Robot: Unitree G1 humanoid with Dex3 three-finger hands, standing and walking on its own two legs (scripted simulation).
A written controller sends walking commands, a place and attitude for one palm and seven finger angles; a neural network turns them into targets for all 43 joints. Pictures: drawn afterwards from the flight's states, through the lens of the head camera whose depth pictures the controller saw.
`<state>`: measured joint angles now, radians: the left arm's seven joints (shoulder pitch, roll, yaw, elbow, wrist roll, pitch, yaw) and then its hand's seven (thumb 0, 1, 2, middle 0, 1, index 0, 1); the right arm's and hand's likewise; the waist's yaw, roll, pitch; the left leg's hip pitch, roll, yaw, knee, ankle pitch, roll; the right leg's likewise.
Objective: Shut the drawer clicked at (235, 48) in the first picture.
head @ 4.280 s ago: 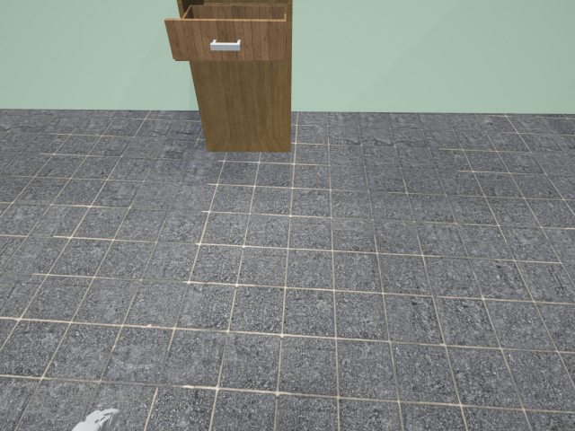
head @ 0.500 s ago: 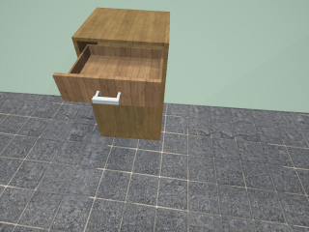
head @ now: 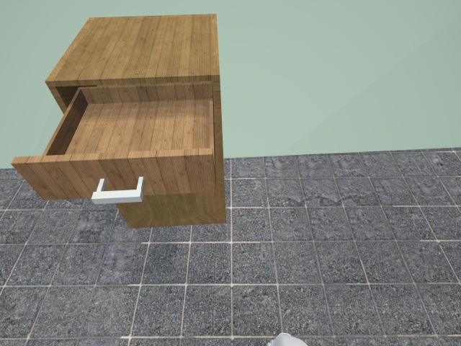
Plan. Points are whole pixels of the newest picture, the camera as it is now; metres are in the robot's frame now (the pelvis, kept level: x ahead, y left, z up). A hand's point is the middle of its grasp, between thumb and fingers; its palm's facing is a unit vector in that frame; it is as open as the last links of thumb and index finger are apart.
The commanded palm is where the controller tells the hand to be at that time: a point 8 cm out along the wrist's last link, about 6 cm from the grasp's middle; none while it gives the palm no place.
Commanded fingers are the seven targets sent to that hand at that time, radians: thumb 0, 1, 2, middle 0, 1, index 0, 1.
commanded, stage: take the last steps up to it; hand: left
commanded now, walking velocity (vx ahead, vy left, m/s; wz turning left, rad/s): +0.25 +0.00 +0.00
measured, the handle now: (119, 189) +0.45 +0.27 -0.04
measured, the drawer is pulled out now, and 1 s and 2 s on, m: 0.29 0.29 0.29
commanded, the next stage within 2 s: come to a stop and stand still in 0.36 s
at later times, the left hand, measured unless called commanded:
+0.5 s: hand out of the picture +0.09 +0.13 -0.16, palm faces +0.14 -0.98 -0.17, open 7.3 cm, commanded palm none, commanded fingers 0.00 0.90 0.90 -0.20 -0.30 -0.20 -0.30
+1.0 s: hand out of the picture +0.14 +0.17 -0.17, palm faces +0.03 -0.96 -0.28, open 7.4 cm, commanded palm none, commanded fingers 0.00 0.90 0.90 -0.20 -0.30 -0.20 -0.30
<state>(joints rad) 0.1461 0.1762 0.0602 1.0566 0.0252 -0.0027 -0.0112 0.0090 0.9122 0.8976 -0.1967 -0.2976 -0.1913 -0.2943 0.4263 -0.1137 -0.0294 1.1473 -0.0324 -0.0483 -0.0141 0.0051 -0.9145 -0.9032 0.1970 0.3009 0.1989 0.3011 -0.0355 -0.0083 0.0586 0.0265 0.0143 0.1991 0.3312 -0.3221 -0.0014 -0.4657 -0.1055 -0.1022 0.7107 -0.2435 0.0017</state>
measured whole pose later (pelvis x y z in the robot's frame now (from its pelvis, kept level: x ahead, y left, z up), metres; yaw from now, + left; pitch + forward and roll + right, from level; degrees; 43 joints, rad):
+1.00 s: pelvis +0.10 -0.04 +0.00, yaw -2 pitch -1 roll +2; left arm 0.22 0.21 0.06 1.05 0.02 0.04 0.03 0.01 0.91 0.90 -0.20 -0.30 -0.19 -0.29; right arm 0.19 -0.16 -0.05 1.08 -0.03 0.02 -0.04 0.00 -0.92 -0.90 0.20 0.30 0.20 0.30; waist 0.00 -0.01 0.07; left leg -0.27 0.07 0.14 0.45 -0.15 -0.02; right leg -0.29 -0.05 -0.03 0.71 -0.41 0.02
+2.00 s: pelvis +0.08 -0.03 +0.00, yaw +1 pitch +0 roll +0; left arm 0.30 0.14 0.00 1.10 0.02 -0.01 0.03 0.02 0.92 0.90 -0.20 -0.30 -0.20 -0.30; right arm 0.30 -0.15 -0.02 1.08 -0.03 0.01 -0.03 0.01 -0.92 -0.90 0.20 0.30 0.20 0.30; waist -0.01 0.02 0.02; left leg -0.18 0.06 0.03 0.48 -0.29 -0.05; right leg -0.23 -0.01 -0.07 0.50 -0.26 -0.02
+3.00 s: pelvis +0.09 +0.03 +0.00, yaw +2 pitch -1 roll +0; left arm 0.33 0.16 0.04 1.06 0.03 0.03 0.01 0.01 0.91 0.90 -0.20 -0.30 -0.20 -0.29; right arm 0.41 -0.17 -0.02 1.06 -0.03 -0.02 -0.02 0.01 -0.91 -0.90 0.19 0.30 0.20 0.30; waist -0.02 0.01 0.03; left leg -0.16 -0.02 0.09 0.49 -0.33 0.06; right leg -0.43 -0.08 -0.07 0.98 -0.42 0.00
